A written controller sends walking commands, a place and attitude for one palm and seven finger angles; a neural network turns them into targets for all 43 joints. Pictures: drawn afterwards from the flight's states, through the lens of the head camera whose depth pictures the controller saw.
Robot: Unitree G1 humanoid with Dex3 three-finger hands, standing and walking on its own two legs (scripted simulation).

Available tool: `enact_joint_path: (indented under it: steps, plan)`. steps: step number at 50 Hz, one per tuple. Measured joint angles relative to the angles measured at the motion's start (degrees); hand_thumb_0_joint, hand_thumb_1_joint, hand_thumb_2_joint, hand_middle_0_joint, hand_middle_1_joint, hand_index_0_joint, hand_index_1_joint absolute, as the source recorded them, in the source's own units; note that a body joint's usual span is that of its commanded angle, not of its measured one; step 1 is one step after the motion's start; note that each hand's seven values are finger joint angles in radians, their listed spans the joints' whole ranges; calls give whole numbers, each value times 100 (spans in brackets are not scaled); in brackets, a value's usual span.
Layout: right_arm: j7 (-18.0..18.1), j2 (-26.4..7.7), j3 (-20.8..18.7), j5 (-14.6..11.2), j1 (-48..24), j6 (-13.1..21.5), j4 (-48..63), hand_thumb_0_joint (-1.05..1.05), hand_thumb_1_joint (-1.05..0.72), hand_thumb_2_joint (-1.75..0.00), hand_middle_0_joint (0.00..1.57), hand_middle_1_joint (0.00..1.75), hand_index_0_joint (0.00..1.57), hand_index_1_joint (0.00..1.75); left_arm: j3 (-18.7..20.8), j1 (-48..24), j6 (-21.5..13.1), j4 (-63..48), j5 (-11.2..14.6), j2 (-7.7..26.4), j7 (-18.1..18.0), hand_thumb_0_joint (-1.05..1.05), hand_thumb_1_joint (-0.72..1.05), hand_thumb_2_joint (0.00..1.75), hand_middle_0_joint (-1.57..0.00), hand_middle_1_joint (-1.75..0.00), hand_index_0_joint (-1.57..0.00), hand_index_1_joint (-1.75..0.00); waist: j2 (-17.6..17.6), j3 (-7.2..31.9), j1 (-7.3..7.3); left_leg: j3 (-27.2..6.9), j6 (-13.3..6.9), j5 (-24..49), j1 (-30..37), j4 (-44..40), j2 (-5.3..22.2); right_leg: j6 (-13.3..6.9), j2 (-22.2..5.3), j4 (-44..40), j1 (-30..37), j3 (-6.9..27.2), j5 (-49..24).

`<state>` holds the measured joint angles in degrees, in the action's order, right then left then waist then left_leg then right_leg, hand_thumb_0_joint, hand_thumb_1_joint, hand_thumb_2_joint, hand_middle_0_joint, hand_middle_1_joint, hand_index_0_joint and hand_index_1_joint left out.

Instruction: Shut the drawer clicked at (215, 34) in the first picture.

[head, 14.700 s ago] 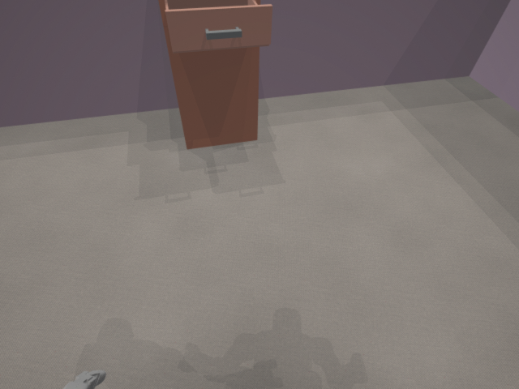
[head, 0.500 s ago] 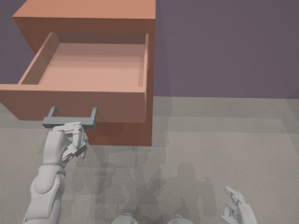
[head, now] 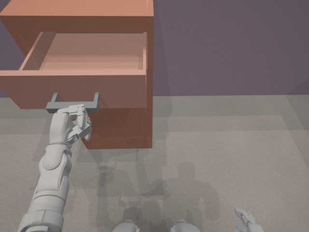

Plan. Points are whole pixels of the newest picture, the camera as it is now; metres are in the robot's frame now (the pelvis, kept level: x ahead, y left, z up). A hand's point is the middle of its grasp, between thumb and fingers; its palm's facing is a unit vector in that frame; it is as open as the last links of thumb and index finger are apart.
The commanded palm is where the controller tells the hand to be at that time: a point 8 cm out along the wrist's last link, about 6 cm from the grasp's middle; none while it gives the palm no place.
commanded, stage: push the drawer shut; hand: left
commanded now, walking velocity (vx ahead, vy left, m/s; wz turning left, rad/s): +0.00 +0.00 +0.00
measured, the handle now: (75, 101) +0.44 +0.23 +0.06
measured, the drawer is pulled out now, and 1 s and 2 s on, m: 0.19 0.07 0.00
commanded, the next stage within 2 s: pull the fist back off the drawer in 2.00 s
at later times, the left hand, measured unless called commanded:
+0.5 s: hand (91, 107) +0.42 +0.18 +0.06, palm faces +0.04 -1.00 -0.02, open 3.1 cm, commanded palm +0.41 +0.24 +0.06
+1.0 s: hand (94, 91) +0.48 +0.18 +0.06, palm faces +0.07 -1.00 -0.02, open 3.2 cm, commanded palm +0.46 +0.23 +0.06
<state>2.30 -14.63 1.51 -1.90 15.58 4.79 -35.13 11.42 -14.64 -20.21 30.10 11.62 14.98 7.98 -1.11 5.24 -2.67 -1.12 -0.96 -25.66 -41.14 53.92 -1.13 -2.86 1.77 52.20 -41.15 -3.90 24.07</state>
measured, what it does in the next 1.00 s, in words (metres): stands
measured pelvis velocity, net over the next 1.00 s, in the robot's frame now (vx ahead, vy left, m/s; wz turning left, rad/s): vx -0.01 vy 0.01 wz -0.02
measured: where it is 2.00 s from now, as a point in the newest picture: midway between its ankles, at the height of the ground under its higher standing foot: outside the picture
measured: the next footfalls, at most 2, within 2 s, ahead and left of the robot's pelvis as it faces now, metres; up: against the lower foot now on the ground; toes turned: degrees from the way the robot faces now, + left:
none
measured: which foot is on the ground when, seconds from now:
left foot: down 0.00-1.00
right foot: down 0.00-1.00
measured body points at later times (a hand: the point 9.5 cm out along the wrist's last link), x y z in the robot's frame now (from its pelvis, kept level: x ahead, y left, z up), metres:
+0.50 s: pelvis +0.00 +0.01 +0.00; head +0.08 +0.02 +0.44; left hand +0.42 +0.24 +0.06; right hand +0.08 -0.25 -0.12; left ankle +0.01 +0.11 -0.69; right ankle +0.01 -0.09 -0.69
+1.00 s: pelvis -0.01 +0.01 -0.01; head +0.10 +0.02 +0.43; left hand +0.47 +0.24 +0.06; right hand +0.02 -0.26 -0.13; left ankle +0.01 +0.11 -0.69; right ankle +0.01 -0.09 -0.69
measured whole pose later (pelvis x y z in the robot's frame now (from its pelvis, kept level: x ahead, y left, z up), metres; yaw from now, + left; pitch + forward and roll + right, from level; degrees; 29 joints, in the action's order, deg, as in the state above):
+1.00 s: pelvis -0.01 +0.01 -0.01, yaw -1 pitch +19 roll -2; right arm 0.3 -14.8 1.8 0.1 20.3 -1.0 -37.3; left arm 20.3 -44.9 -25.3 63.2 6.0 23.8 7.7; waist -0.8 6.2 -8.2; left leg -0.6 -1.5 -26.2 -50.3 57.8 -0.2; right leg -2.4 2.6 54.6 -49.9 -3.6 23.4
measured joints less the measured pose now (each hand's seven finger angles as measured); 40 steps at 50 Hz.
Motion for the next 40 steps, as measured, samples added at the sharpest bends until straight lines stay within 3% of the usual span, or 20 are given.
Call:
enact_joint_path:
  steps: [40]
  plan:
    - [-173,-1,-1,138,385,-512,-193,0,-91,-89,20,30,21,30,630,-2428,-440,2692,-388,557,-13,1,81,92,-140,-160,-140,-160,31,80,-361,56,-66,-42,-656,281,49,58,45,165,-628,44,-49]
